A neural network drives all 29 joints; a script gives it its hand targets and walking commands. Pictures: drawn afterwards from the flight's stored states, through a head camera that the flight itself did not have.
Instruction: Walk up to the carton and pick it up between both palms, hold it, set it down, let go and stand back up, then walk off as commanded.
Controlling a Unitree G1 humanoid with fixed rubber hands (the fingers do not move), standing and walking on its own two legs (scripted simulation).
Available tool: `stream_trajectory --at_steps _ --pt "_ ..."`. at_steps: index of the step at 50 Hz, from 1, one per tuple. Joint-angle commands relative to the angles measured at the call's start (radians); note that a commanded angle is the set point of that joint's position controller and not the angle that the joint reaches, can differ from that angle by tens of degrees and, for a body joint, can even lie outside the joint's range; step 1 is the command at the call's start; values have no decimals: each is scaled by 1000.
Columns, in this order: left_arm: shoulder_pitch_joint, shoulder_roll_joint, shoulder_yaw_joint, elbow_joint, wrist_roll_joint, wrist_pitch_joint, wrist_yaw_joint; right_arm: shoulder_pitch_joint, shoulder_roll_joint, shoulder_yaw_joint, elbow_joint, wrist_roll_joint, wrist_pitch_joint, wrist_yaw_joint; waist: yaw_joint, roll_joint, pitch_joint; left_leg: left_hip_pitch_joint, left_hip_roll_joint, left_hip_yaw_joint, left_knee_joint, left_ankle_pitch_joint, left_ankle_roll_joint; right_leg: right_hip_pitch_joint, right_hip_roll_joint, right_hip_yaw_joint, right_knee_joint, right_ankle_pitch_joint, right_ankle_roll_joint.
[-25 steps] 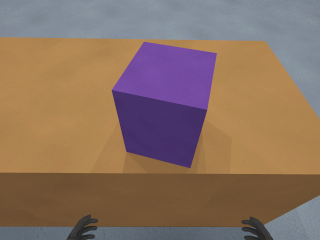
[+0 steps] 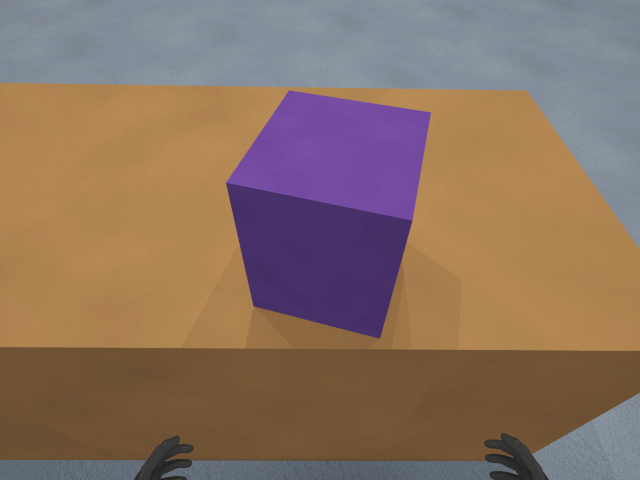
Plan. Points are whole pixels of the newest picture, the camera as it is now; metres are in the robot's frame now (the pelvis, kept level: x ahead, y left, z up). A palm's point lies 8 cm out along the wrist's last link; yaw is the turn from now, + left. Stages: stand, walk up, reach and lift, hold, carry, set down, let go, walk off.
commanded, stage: stand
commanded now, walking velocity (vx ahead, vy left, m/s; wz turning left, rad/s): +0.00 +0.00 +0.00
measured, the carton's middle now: (335, 216) +0.47 +0.01 +0.07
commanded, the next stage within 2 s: none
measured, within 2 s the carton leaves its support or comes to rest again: neither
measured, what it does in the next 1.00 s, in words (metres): stands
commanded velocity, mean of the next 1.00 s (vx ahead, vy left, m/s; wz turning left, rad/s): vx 0.00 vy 0.00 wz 0.00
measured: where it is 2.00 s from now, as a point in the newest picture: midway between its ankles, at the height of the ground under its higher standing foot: outside the picture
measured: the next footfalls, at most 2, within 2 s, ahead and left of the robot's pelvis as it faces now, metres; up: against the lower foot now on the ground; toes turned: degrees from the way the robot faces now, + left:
none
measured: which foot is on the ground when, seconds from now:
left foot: down 0.00-1.00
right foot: down 0.00-1.00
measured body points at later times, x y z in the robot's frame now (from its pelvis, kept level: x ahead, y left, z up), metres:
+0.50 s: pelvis -0.01 +0.00 +0.00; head +0.00 +0.00 +0.45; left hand +0.13 +0.24 -0.11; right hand +0.15 -0.25 -0.09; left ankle +0.00 +0.12 -0.72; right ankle +0.00 -0.12 -0.72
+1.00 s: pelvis -0.02 +0.00 +0.00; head -0.02 +0.00 +0.45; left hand +0.11 +0.24 -0.11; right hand +0.13 -0.26 -0.09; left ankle +0.00 +0.12 -0.72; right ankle +0.00 -0.12 -0.72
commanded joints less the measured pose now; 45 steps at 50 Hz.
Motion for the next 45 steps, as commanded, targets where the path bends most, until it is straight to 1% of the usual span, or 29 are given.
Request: stream_trajectory --at_steps 1,2,3,5,6,8,9,10,12,13,14,16,17,19,20,21,24,26,30,31,32,33,34,35,36,40,42,44,45 --pt "-49 289 115 -51 6 -45 7 -32 -259 -99 -1 -23 -73 -12 10 -5 -162 69 105 -97 -110 347 87 44 -84 72 -80 319 -78" --pt "-53 273 109 -44 6 -48 6 -23 -261 -98 3 -24 -73 -13 2 -2 -149 64 111 -102 -116 353 89 39 -81 77 -79 299 -79" --pt "-69 275 107 -58 15 -51 6 -47 -244 -96 -11 -21 -72 -11 7 -35 -158 48 110 -105 -105 340 89 50 -80 68 -87 304 -81" --pt "-47 277 108 -46 8 -51 4 -42 -253 -96 -1 -22 -71 -10 8 4 -150 51 97 -86 -95 312 83 43 -86 86 -104 292 -85" --pt "-65 288 107 -42 16 -50 4 -33 -248 -96 2 -18 -66 -13 -7 -39 -160 56 93 -81 -92 310 77 46 -89 79 -102 302 -84" --pt "-64 282 108 -50 11 -51 4 -33 -267 -100 3 -21 -70 -11 -1 -17 -148 50 96 -84 -99 318 79 42 -86 84 -103 316 -84" --pt "-50 291 108 -42 14 -54 4 -9 -256 -97 11 -24 -68 -13 0 -31 -145 50 96 -91 -101 328 79 55 -92 83 -97 324 -88" --pt "-59 296 110 -51 13 -57 5 -29 -265 -97 5 -21 -66 -12 -2 0 -144 61 97 -76 -109 320 75 41 -92 90 -107 307 -80" --pt "-65 299 112 -50 10 -53 5 -30 -250 -95 5 -18 -66 -11 1 -19 -140 54 104 -90 -119 311 82 37 -90 85 -106 299 -80" --pt "-57 293 110 -37 9 -50 3 -26 -257 -93 6 -20 -67 -12 1 -5 -155 53 104 -94 -113 311 82 52 -87 78 -97 297 -81" --pt "-59 286 109 -39 10 -49 8 -41 -235 -89 -5 -18 -69 -11 1 -32 -159 61 107 -95 -108 307 88 43 -84 83 -101 300 -81" --pt "-67 294 113 -38 10 -52 5 -26 -251 -90 11 -22 -68 -10 1 11 -156 62 110 -94 -123 299 88 42 -89 91 -98 264 -80" --pt "-53 302 111 -31 9 -54 4 -16 -254 -89 10 -18 -68 -9 0 -15 -137 58 106 -95 -128 297 83 27 -83 88 -105 256 -78" --pt "-57 299 114 -34 11 -51 3 -26 -244 -87 13 -19 -67 -8 -1 -10 -135 53 104 -97 -124 293 81 31 -89 93 -115 261 -82" --pt "-65 305 111 -30 12 -46 6 -28 -240 -87 11 -16 -69 -12 -8 -41 -125 43 104 -93 -122 296 80 30 -90 90 -117 272 -83" --pt "-51 301 111 -29 12 -49 5 -23 -243 -88 15 -20 -66 -12 1 -4 -123 38 96 -95 -112 305 80 43 -88 88 -115 271 -82" --pt "-61 294 103 -22 11 -51 2 -17 -261 -95 21 -21 -66 -13 0 -37 -121 37 108 -108 -131 275 83 41 -90 95 -116 263 -85" --pt "-68 301 107 -17 12 -48 4 -36 -273 -98 13 -20 -69 -8 -5 -1 -127 37 102 -96 -135 264 77 38 -87 97 -130 253 -84" --pt "-62 307 106 -9 10 -53 0 -29 -260 -90 20 -20 -65 -5 6 -34 -111 31 104 -95 -143 241 81 37 -92 98 -137 214 -76" --pt "-60 303 110 -7 7 -46 2 -26 -247 -89 19 -22 -67 -6 -6 -5 -114 41 96 -92 -132 236 79 20 -91 111 -140 212 -84" --pt "-77 318 113 -12 12 -48 -1 -23 -262 -92 21 -19 -69 -7 -6 -32 -111 37 96 -92 -142 220 76 16 -90 104 -139 213 -82" --pt "-66 304 108 -5 13 -49 0 -26 -262 -91 27 -22 -72 -9 -5 -10 -108 39 98 -97 -140 229 80 27 -83 106 -142 223 -77" --pt "-65 302 104 -9 6 -48 2 -24 -257 -91 22 -23 -71 -7 1 -16 -109 32 107 -113 -145 223 90 28 -83 102 -127 215 -80" --pt "-67 302 104 6 11 -52 1 -23 -258 -90 27 -18 -70 -6 -9 -16 -106 31 100 -108 -148 236 83 21 -86 101 -137 223 -76" --pt "-78 310 107 -2 10 -53 3 -31 -261 -91 27 -22 -69 -7 -1 -24 -98 24 100 -102 -147 243 86 28 -84 100 -142 230 -77" --pt "-76 295 101 3 8 -52 -1 -15 -256 -88 36 -16 -71 -8 -7 -31 -95 33 102 -105 -149 230 78 20 -94 123 -154 212 -84" --pt "-82 300 102 5 3 -49 3 -24 -244 -81 39 -22 -70 -5 -6 1 -93 36 106 -117 -161 241 84 17 -92 115 -146 209 -80" --pt "-64 308 103 8 12 -52 1 -35 -254 -90 43 -15 -66 -4 0 -24 -92 18 109 -125 -165 216 83 29 -88 103 -144 202 -82" --pt "-66 291 100 12 10 -51 2 -34 -253 -90 42 -13 -69 -1 -5 -24 -100 21 105 -116 -151 212 80 25 -99 124 -160 196 -88"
